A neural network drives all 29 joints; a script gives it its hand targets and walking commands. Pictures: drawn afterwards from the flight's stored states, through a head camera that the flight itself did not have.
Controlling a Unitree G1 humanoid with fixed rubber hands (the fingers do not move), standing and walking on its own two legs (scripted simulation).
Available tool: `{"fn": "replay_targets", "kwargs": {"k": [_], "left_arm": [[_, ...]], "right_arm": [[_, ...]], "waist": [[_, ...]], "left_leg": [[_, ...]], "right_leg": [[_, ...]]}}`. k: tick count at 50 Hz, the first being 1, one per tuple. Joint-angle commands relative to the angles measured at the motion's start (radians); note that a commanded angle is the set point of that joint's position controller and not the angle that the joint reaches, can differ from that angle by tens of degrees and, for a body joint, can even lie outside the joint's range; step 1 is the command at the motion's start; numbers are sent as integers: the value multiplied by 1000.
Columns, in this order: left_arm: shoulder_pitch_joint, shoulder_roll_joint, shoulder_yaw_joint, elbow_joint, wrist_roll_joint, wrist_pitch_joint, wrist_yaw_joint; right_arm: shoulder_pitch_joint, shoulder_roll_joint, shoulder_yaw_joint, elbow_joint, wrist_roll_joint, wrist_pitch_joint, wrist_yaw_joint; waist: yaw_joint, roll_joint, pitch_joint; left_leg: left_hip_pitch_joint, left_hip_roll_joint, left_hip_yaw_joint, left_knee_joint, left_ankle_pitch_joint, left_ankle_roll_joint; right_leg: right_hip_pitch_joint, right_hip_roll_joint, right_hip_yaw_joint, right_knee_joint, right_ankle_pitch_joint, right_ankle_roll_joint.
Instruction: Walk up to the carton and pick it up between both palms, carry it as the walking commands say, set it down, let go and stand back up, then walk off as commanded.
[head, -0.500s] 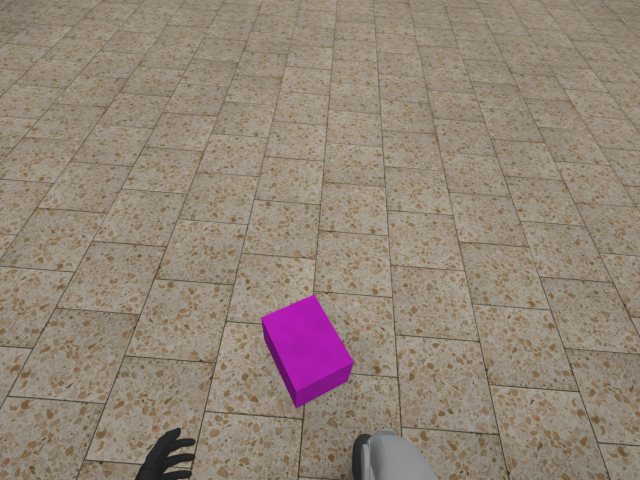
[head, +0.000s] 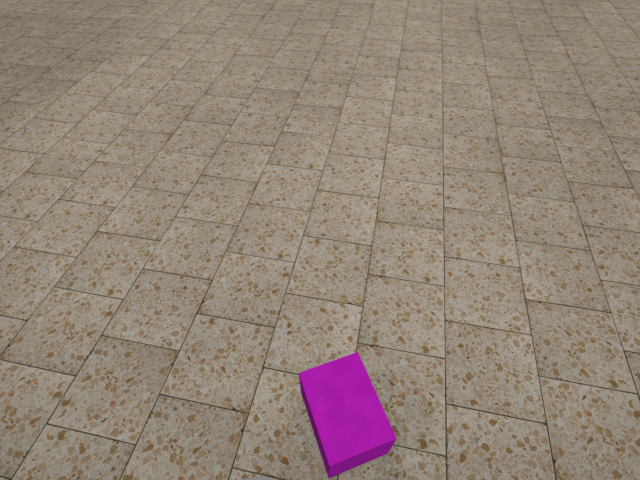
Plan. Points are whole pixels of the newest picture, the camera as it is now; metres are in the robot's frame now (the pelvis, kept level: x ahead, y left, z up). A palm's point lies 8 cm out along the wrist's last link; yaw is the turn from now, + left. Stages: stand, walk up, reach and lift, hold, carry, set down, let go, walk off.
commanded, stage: walk up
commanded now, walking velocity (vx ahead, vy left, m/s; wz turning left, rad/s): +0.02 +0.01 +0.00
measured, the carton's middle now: (343, 413) +0.40 -0.03 -0.69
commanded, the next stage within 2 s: none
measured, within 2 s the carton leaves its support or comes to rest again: neither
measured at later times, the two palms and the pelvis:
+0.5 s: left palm out of the picture +0.04 +0.26 -0.14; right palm out of the picture +0.03 -0.18 -0.14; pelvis +0.03 +0.05 +0.00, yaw +0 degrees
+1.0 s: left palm out of the picture +0.07 +0.15 -0.14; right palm out of the picture +0.04 -0.41 -0.14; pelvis +0.00 -0.11 -0.02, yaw +12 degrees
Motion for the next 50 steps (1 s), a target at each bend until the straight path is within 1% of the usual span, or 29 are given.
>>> {"fn": "replay_targets", "kwargs": {"k": [1, 2, 3, 4, 5, 6, 10, 13, 15, 16, 17, 20, 24, 27, 28, 29, 30, 32, 33, 35, 38, 41, 42, 43, 45, 46, 48, 49, 50], "left_arm": [[1, 154, 22, -9, -18, 8, 2], [47, 137, 25, -11, -32, 10, -9], [66, 53, 2, -34, -29, 13, -9], [69, 31, -3, -28, -36, 36, 0], [62, 43, -4, -20, -39, 61, 9], [38, 12, -8, -17, -33, 68, 13], [7, 67, 14, -15, -22, 69, 11], [43, 20, -9, 5, -20, 54, 11], [-7, 82, -6, 1, -16, 37, 16], [-21, 74, -3, 1, -18, 38, 14], [-50, 40, -21, 3, -9, 40, 8], [-93, 50, -23, 8, -23, 27, 13], [-43, 43, -28, 35, -27, 25, 22], [-76, 56, -29, 28, -15, 32, 23], [-57, 73, -22, 24, -30, 34, 22], [-160, 268, 55, -36, 5, 95, -7], [-252, 228, 48, -74, 44, 132, -20], [-192, 119, 43, -117, 45, 133, -45], [-192, 83, 43, -144, 25, 125, -58], [-215, 72, 43, -193, 34, 122, -83], [-257, 75, 26, -225, 11, 126, -84], [-254, 73, 10, -252, 11, 131, -78], [-262, 70, 3, -247, 20, 132, -65], [-229, 78, 4, -263, 10, 130, -59], [-219, 93, -1, -268, 15, 133, -51], [-189, 99, 4, -282, 8, 133, -55], [-130, 143, 10, -256, 12, 132, -50], [-92, 194, 29, -245, 7, 128, -52], [-71, 263, 43, -250, 3, 111, -51]], "right_arm": [[136, -75, -8, 21, 12, -40, -28], [168, -141, -21, 33, 8, -58, -36], [175, -190, -20, 16, 14, -64, -43], [115, -164, 10, 8, 15, -53, -38], [73, -113, 14, 6, 8, -42, -34], [13, -77, 15, -3, 6, -36, -32], [65, -87, 19, 29, 3, -46, -50], [43, -92, 12, 37, 23, -47, -45], [82, -43, 23, 53, 18, -31, -45], [84, -28, 32, 55, 23, -26, -45], [85, -42, 29, 57, 25, -20, -48], [113, -86, 12, 75, 3, -23, -46], [132, -56, 20, 104, 8, -33, -39], [126, -67, 23, 114, 7, -28, -45], [131, -62, 24, 105, 11, -28, -41], [326, -242, -36, 76, 18, 6, -98], [431, -289, -48, 113, 24, 18, -120], [319, -298, -60, 89, 23, 24, -131], [241, -281, -62, 56, 21, 21, -129], [249, -242, -70, 45, 6, 18, -106], [232, -239, -69, 5, -5, 16, -84], [270, -281, -80, -15, -13, 24, -71], [290, -266, -81, -9, -12, 23, -71], [254, -307, -86, -21, -30, 18, -69], [226, -312, -101, -37, -23, 18, -69], [174, -347, -110, -57, -35, 24, -76], [127, -320, -106, -88, -13, 34, -88], [168, -277, -88, -82, -17, 29, -94], [228, -190, -60, -77, -39, 34, -92]], "waist": [[-68, -73, 31], [-63, 81, -30], [-51, 257, -54], [-27, 206, 1], [-33, 245, -9], [-35, 233, 40], [-39, 198, 2], [-20, 134, -30], [-54, 47, -20], [-55, -77, 5], [-66, -112, 83], [-73, -100, 32], [-65, 5, 36], [-67, -19, 83], [-39, 33, 22], [-173, -68, 115], [-201, 7, 96], [-108, 9, 93], [-85, 86, 57], [-93, 127, 0], [-105, 274, -68], [-112, 243, -64], [-137, 288, -73], [-114, 335, -51], [-117, 319, -77], [-89, 385, -57], [-57, 280, -75], [-36, 151, -103], [-30, -165, -140]], "left_leg": [[228, -44, 51, -323, 258, -5], [298, 67, -30, -342, 457, 8], [324, 241, -213, -361, 613, 37], [185, 262, -207, -387, 468, 120], [110, 240, -193, -401, 229, 156], [110, 184, -188, -436, 56, 139], [210, 148, -156, -388, 276, 146], [169, 136, -114, -367, 156, 136], [127, 78, -107, -330, 143, 104], [161, 60, -91, -357, 66, 95], [204, 37, -72, -347, 69, 88], [233, 46, -85, -324, 161, 96], [219, 41, -77, -333, 170, 87], [192, 40, -74, -368, 122, 82], [174, 39, -75, -363, 91, 83], [299, 339, -527, -428, 160, 161], [295, 469, -737, -448, 210, 232], [225, 414, -578, -410, 82, 228], [230, 362, -519, -367, 112, 214], [120, 246, -385, -337, 49, 169], [113, 198, -368, -308, 119, 177], [67, 186, -347, -325, 80, 166], [116, 178, -364, -345, 18, 150], [78, 166, -321, -317, 88, 155], [28, 174, -354, -341, -9, 128], [-38, 176, -338, -336, -56, 113], [-155, 174, -370, -298, -110, 100], [-256, 105, -290, -142, -200, 81], [-270, -65, -88, 127, -293, 42]], "right_leg": [[-61, -62, 33, -10, 233, -94], [-58, -22, 20, 68, 114, -51], [-146, 24, 7, 121, -209, -8], [-95, 32, 46, 181, -299, 0], [-34, 27, 64, 195, -300, -5], [-54, 35, 63, 186, -257, -10], [-46, 63, 78, 133, -161, -26], [71, 37, 87, -21, 24, -33], [150, -10, 130, -84, 134, -37], [61, 1, 121, -92, 46, -36], [-36, 3, 125, -127, -16, -33], [7, 13, 110, -137, 30, -35], [62, 2, 124, -118, 65, -44], [50, -4, 115, -117, 56, -44], [87, 8, 112, -105, 17, -36], [-268, 133, -46, 236, -271, -3], [-386, 54, 113, 456, -287, 0], [-424, 29, 183, 617, -170, 9], [-462, 20, 213, 646, -125, -1], [-381, 26, 213, 665, -64, -7], [-380, 49, 172, 650, -86, 14], [-323, 61, 128, 515, -122, 28], [-323, 93, 101, 473, -171, 42], [-306, 58, 128, 363, -151, 39], [-183, 75, 100, 259, -147, 23], [-130, 39, 126, 173, -107, 12], [67, 62, 83, -8, -46, -11], [194, 40, 104, -63, -84, -30], [172, -134, 247, -185, -222, -39]]}}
